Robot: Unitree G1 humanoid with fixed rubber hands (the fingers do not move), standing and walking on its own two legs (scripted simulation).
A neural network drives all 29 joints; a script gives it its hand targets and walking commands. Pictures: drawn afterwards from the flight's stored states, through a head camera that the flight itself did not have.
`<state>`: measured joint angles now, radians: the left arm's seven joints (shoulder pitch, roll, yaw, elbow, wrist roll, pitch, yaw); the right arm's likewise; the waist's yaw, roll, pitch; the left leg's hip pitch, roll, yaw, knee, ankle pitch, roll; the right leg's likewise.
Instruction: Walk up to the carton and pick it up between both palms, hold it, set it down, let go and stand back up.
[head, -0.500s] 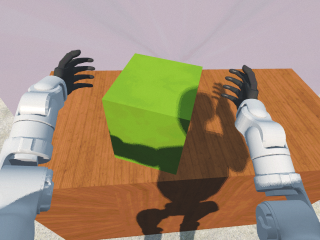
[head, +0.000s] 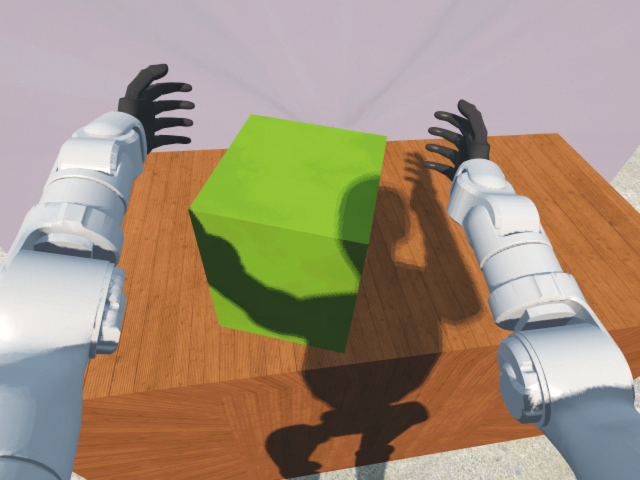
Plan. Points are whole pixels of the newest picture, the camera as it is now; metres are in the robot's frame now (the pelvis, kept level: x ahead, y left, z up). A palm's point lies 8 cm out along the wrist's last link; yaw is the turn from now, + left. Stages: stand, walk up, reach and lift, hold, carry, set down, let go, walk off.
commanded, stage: reach and lift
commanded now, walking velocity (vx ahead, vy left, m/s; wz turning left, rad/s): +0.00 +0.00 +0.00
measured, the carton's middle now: (298, 236) +0.44 -0.07 +0.05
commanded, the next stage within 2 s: none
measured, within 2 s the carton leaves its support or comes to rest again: neither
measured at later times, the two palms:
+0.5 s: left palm (169, 206) +0.48 +0.10 +0.11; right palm (431, 229) +0.36 -0.23 +0.10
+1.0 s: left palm (185, 211) +0.47 +0.08 +0.10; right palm (410, 233) +0.37 -0.21 +0.09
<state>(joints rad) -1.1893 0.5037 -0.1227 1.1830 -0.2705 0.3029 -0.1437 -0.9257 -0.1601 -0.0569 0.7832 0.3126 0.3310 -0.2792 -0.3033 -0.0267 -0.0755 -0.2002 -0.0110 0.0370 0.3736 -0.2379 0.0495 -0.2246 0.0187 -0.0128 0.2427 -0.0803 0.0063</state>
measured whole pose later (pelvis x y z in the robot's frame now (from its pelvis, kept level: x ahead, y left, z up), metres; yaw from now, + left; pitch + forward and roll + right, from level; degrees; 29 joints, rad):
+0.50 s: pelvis -0.01 -0.01 -0.01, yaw +0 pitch +12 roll -2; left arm -1.06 0.38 -0.08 1.35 -0.19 0.00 -0.09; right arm -0.81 -0.02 -0.12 0.99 0.18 0.00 -0.28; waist -0.28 -0.02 -0.16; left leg -0.43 0.00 0.03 0.48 -0.26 0.04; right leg -0.45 0.03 -0.03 0.34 -0.10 0.00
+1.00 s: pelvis -0.01 +0.00 -0.01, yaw +0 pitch +12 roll -2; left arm -1.09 0.29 -0.03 1.38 -0.12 -0.03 -0.06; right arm -0.86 0.04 -0.20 1.08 0.12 -0.08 -0.32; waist -0.26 -0.01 -0.16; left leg -0.47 0.00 0.03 0.54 -0.28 0.05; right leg -0.48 0.03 -0.03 0.38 -0.11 0.00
